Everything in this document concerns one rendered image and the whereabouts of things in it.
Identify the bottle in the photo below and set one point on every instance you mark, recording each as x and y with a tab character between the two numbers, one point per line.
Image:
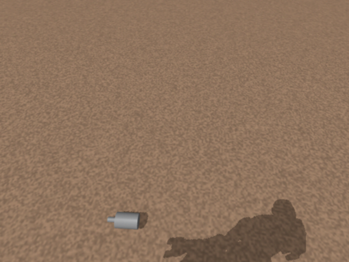
125	220

